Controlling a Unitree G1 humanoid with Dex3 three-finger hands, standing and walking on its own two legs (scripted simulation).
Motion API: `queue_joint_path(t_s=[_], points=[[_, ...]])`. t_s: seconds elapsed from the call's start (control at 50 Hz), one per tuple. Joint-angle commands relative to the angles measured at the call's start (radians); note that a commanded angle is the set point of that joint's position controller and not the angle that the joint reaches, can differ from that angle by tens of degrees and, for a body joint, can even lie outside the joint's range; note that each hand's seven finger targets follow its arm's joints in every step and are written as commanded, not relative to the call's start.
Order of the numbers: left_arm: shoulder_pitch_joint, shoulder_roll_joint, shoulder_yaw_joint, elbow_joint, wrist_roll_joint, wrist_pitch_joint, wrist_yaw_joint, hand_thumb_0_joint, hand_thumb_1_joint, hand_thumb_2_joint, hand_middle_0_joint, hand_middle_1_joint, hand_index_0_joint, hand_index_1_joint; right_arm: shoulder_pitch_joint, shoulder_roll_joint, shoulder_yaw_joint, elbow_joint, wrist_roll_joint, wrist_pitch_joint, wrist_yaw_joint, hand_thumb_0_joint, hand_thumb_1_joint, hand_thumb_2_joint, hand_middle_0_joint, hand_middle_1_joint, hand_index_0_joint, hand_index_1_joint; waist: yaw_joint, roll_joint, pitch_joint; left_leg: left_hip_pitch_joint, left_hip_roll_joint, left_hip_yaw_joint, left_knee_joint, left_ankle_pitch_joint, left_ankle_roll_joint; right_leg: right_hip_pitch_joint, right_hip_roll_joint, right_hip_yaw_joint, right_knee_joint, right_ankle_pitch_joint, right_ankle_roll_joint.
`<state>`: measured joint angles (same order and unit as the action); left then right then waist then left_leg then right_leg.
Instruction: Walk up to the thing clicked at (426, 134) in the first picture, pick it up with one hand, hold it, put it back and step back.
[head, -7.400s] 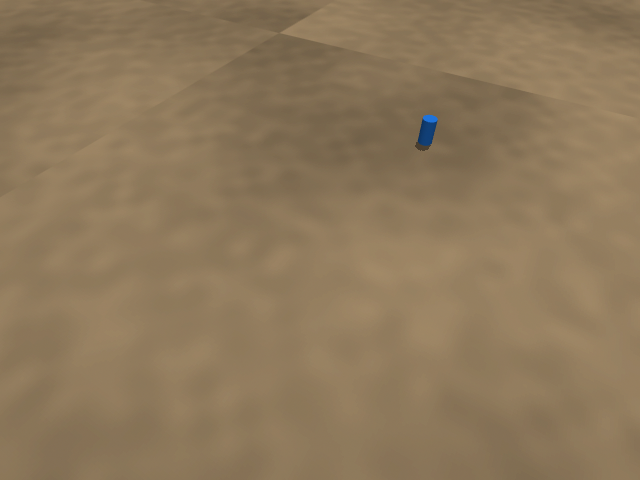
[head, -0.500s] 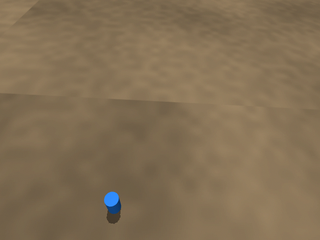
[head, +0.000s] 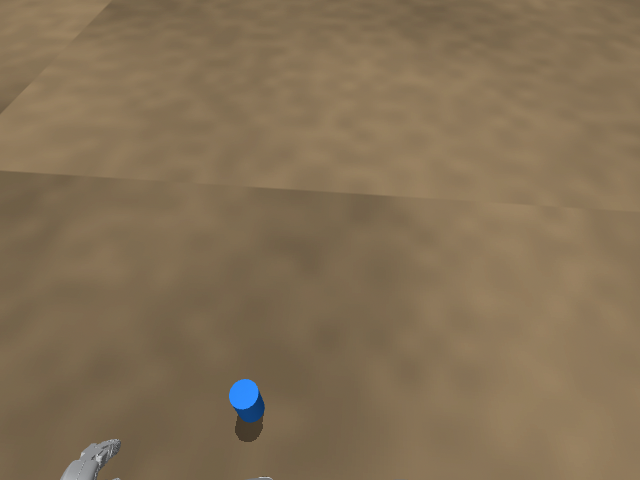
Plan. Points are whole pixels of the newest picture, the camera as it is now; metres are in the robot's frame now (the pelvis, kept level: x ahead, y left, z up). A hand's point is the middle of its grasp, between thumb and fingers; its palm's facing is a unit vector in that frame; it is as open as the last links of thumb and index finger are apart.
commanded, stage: walk up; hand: left
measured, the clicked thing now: (247, 401) +0.40 +0.20 -0.68
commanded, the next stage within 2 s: none
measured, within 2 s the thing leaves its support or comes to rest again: neither
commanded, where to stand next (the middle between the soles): +0.06 +0.00 m, yaw +0 degrees
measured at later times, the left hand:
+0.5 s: hand out of the picture +0.04 +0.26 -0.14, palm faces -0.02 -0.94 -0.34, open 7.4 cm
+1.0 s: hand out of the picture +0.08 +0.26 -0.13, palm faces -0.06 -0.91 -0.41, open 7.4 cm
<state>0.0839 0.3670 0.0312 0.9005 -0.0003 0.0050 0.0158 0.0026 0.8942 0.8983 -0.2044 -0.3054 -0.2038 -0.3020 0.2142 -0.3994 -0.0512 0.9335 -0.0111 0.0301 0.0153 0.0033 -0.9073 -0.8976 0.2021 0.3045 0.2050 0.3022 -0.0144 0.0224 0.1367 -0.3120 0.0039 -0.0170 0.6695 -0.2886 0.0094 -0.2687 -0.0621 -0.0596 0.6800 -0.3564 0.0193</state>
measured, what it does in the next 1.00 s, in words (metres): steps on the spot: right foot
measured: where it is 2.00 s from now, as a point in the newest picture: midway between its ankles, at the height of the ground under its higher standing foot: outside the picture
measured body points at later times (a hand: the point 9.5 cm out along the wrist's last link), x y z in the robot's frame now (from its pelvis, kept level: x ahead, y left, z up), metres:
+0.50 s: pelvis -0.02 +0.01 +0.02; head -0.01 +0.00 +0.47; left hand +0.04 +0.31 -0.11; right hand +0.08 -0.29 -0.11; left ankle +0.03 +0.12 -0.72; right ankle -0.04 -0.12 -0.72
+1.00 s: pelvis +0.01 -0.02 +0.02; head +0.01 -0.02 +0.47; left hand +0.08 +0.31 -0.10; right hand +0.04 -0.34 -0.11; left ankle +0.03 +0.12 -0.72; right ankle -0.01 -0.12 -0.72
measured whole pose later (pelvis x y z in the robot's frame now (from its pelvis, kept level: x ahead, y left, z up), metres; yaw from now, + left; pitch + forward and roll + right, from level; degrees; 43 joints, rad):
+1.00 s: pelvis +0.01 -0.02 +0.02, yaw -3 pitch -3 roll +0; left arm 0.21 0.39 0.06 1.05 0.04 -0.04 -0.01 0.00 0.90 0.90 -0.20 -0.30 -0.20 -0.30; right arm 0.22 -0.40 -0.06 1.02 -0.02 0.02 0.04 0.00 -0.91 -0.90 0.20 0.30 0.21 0.30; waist -0.01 0.02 0.04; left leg -0.24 0.02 -0.02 0.55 -0.32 0.00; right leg -0.17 0.01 -0.03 0.50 -0.27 -0.02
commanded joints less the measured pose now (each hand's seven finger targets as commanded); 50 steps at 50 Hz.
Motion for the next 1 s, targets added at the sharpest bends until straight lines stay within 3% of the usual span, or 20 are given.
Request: queue_joint_path(t_s=[0.0, 0.02, 0.04, 0.1, 0.18, 0.22, 0.24, 0.26, 0.28, 0.3, 0.36, 0.7, 0.72, 0.76, 0.8, 0.82, 0.9, 0.92, 0.96, 0.98], points=[[0.005, 0.196, 0.048, -0.068, -0.034, 0.007, 0.027, 0.0, 0.9, 0.9, -0.2, -0.3, -0.2, -0.3, -0.024, -0.315, -0.083, -0.087, -0.013, -0.035, -0.014, 0.0, -0.9, -0.9, 0.2, 0.3, 0.2, 0.3, 0.015, 0.143, -0.207, 0.123, 0.287, -0.375, -0.238, 0.601, 0.196, -0.072, 0.085, 0.027, 0.223, 0.011, -0.04], [-0.026, 0.219, 0.056, -0.05, -0.024, 0.015, 0.035, 0.0, 0.9, 0.9, -0.2, -0.3, -0.2, -0.3, -0.002, -0.306, -0.084, -0.079, -0.006, -0.039, -0.012, 0.0, -0.9, -0.9, 0.2, 0.3, 0.2, 0.3, -0.024, 0.174, -0.229, 0.113, 0.336, -0.444, -0.246, 0.628, 0.271, -0.065, 0.095, 0.105, 0.351, -0.309, -0.044], [-0.024, 0.216, 0.055, -0.043, -0.025, 0.019, 0.036, 0.0, 0.9, 0.9, -0.2, -0.3, -0.2, -0.3, -0.005, -0.278, -0.08, -0.076, -0.008, -0.036, -0.017, 0.0, -0.9, -0.9, 0.2, 0.3, 0.2, 0.3, -0.014, 0.131, -0.21, 0.117, 0.307, -0.374, -0.23, 0.633, 0.265, -0.091, 0.095, 0.16, 0.398, -0.317, -0.047], [0.037, 0.206, 0.05, -0.014, -0.025, 0.01, 0.028, 0.0, 0.9, 0.9, -0.2, -0.3, -0.2, -0.3, -0.064, -0.228, -0.058, -0.089, -0.007, -0.043, -0.038, 0.0, -0.9, -0.9, 0.2, 0.3, 0.2, 0.3, 0.024, 0.142, -0.211, 0.179, 0.244, -0.219, -0.164, 0.604, 0.207, -0.142, 0.073, 0.168, 0.359, -0.216, -0.05], [0.035, 0.186, 0.044, 0.013, -0.004, -0.01, 0.008, 0.0, 0.9, 0.9, -0.2, -0.3, -0.2, -0.3, -0.064, -0.221, -0.045, -0.079, -0.013, -0.043, -0.036, 0.0, -0.9, -0.9, 0.2, 0.3, 0.2, 0.3, 0.0, 0.132, -0.231, 0.198, 0.236, -0.212, -0.148, 0.462, 0.188, -0.011, 0.058, 0.075, -0.007, -0.162, -0.023], [0.095, 0.18, 0.043, 0.06, 0.006, -0.019, 0.011, 0.0, 0.9, 0.9, -0.2, -0.3, -0.2, -0.3, -0.12, -0.222, -0.036, -0.078, 0.0, -0.036, -0.03, 0.0, -0.9, -0.9, 0.2, 0.3, 0.2, 0.3, 0.045, 0.121, -0.202, 0.071, 0.214, -0.179, -0.12, 0.381, 0.139, 0.151, 0.064, 0.057, -0.255, 0.074, -0.039], [0.088, 0.21, 0.048, 0.062, 0.019, -0.031, 0.015, 0.0, 0.9, 0.9, -0.2, -0.3, -0.2, -0.3, -0.135, -0.182, -0.018, -0.079, 0.012, -0.036, -0.025, 0.0, -0.9, -0.9, 0.2, 0.3, 0.2, 0.3, 0.05, 0.067, -0.198, -0.005, 0.193, -0.162, -0.1, 0.329, 0.089, 0.216, 0.014, 0.146, -0.28, 0.157, -0.056], [0.029, 0.263, 0.051, 0.047, 0.027, -0.038, 0.015, 0.0, 0.9, 0.9, -0.2, -0.3, -0.2, -0.3, -0.137, -0.146, -0.011, -0.08, 0.02, -0.035, -0.018, 0.0, -0.9, -0.9, 0.2, 0.3, 0.2, 0.3, 0.018, -0.067, -0.171, -0.038, 0.093, -0.107, -0.091, 0.134, 0.029, 0.131, -0.113, 0.348, -0.323, 0.108, -0.114], [-0.051, 0.306, 0.052, 0.034, 0.025, -0.035, 0.003, 0.0, 0.9, 0.9, -0.2, -0.3, -0.2, -0.3, -0.131, -0.164, -0.02, -0.054, 0.023, -0.031, -0.022, 0.0, -0.9, -0.9, 0.2, 0.3, 0.2, 0.3, -0.014, -0.127, -0.145, 0.106, 0.034, -0.044, -0.081, -0.107, 0.013, -0.06, -0.196, 0.385, -0.322, 0.046, -0.178], [-0.082, 0.268, 0.037, 0.023, 0.021, -0.037, -0.005, 0.0, 0.9, 0.9, -0.2, -0.3, -0.2, -0.3, -0.116, -0.172, -0.024, -0.023, 0.015, -0.033, -0.018, 0.0, -0.9, -0.9, 0.2, 0.3, 0.2, 0.3, -0.034, -0.086, -0.12, 0.197, 0.049, -0.051, -0.119, -0.089, 0.009, -0.129, -0.172, 0.343, -0.299, 0.039, -0.158], [-0.03, 0.21, 0.021, 0.069, 0.007, -0.037, -0.011, 0.0, 0.9, 0.9, -0.2, -0.3, -0.2, -0.3, -0.187, -0.178, -0.015, -0.005, 0.005, -0.054, -0.006, 0.0, -0.9, -0.9, 0.2, 0.3, 0.2, 0.3, 0.008, -0.05, -0.145, 0.176, 0.122, -0.138, -0.268, -0.003, 0.05, -0.028, -0.048, 0.19, -0.306, 0.035, -0.064], [-0.038, 0.193, 0.018, 0.175, -0.001, -0.032, -0.012, 0.0, 0.9, 0.9, -0.2, -0.3, -0.2, -0.3, -0.203, -0.16, 0.009, 0.137, 0.011, -0.072, -0.015, 0.0, -0.9, -0.9, 0.2, 0.3, 0.2, 0.3, 0.021, -0.008, -0.161, 0.186, 0.129, -0.101, -0.385, 0.208, 0.008, 0.153, -0.055, 0.151, -0.41, 0.223, -0.042], [0.024, 0.238, 0.039, 0.146, 0.019, -0.043, -0.026, 0.0, 0.9, 0.9, -0.2, -0.3, -0.2, -0.3, -0.105, -0.228, -0.03, 0.107, -0.004, -0.074, 0.003, 0.0, -0.9, -0.9, 0.2, 0.3, 0.2, 0.3, 0.007, 0.005, -0.24, 0.239, 0.09, -0.103, -0.364, -0.237, 0.063, 0.145, 0.005, 0.113, -0.336, -0.141, -0.076], [0.007, 0.213, 0.04, 0.133, 0.033, -0.041, -0.034, 0.0, 0.9, 0.9, -0.2, -0.3, -0.2, -0.3, -0.053, -0.253, -0.051, 0.104, -0.016, -0.064, 0.01, 0.0, -0.9, -0.9, 0.2, 0.3, 0.2, 0.3, -0.019, 0.084, -0.117, 0.204, 0.172, -0.258, -0.46, -0.541, 0.11, -0.072, 0.042, 0.084, -0.2, -0.279, -0.074], [0.028, 0.195, 0.042, 0.108, 0.035, -0.046, -0.032, 0.0, 0.9, 0.9, -0.2, -0.3, -0.2, -0.3, -0.065, -0.267, -0.071, 0.067, -0.022, -0.065, 0.008, 0.0, -0.9, -0.9, 0.2, 0.3, 0.2, 0.3, -0.013, 0.11, -0.015, 0.174, 0.293, -0.372, -0.512, -0.389, 0.189, -0.146, 0.041, 0.059, -0.053, -0.102, -0.057], [0.044, 0.195, 0.042, 0.102, 0.03, -0.052, -0.032, 0.0, 0.9, 0.9, -0.2, -0.3, -0.2, -0.3, -0.067, -0.255, -0.069, 0.045, -0.021, -0.07, 0.009, 0.0, -0.9, -0.9, 0.2, 0.3, 0.2, 0.3, -0.007, 0.086, -0.034, 0.173, 0.292, -0.367, -0.496, -0.305, 0.204, -0.135, 0.024, 0.082, -0.035, -0.106, -0.059], [0.156, 0.187, 0.059, 0.108, 0.038, -0.057, -0.037, 0.0, 0.9, 0.9, -0.2, -0.3, -0.2, -0.3, -0.141, -0.234, -0.065, -0.022, -0.02, -0.051, 0.017, 0.0, -0.9, -0.9, 0.2, 0.3, 0.2, 0.3, 0.045, 0.109, -0.109, -0.019, 0.181, -0.185, -0.41, -0.304, 0.122, 0.17, 0.058, 0.024, -0.242, 0.005, -0.057], [0.176, 0.181, 0.061, 0.117, 0.041, -0.058, -0.025, 0.0, 0.9, 0.9, -0.2, -0.3, -0.2, -0.3, -0.167, -0.185, -0.045, -0.029, -0.012, -0.04, 0.016, 0.0, -0.9, -0.9, 0.2, 0.3, 0.2, 0.3, 0.07, 0.082, -0.098, -0.098, 0.142, -0.131, -0.342, -0.267, 0.078, 0.243, 0.062, 0.04, -0.289, 0.064, -0.058], [0.176, 0.313, 0.085, 0.096, 0.055, -0.071, -0.007, 0.0, 0.9, 0.9, -0.2, -0.3, -0.2, -0.3, -0.162, -0.1, -0.018, -0.048, -0.007, -0.03, 0.011, 0.0, -0.9, -0.9, 0.2, 0.3, 0.2, 0.3, 0.085, -0.184, -0.035, -0.241, -0.057, -0.03, 0.026, -0.211, -0.013, 0.176, -0.24, 0.538, -0.575, -0.339, -0.142], [0.107, 0.338, 0.09, 0.065, 0.054, -0.076, -0.005, 0.0, 0.9, 0.9, -0.2, -0.3, -0.2, -0.3, -0.13, -0.155, -0.029, -0.03, -0.01, -0.031, 0.003, 0.0, -0.9, -0.9, 0.2, 0.3, 0.2, 0.3, 0.061, -0.115, 0.017, -0.233, -0.017, -0.123, 0.113, -0.196, -0.008, 0.123, -0.301, 0.562, -0.562, -0.292, -0.21]])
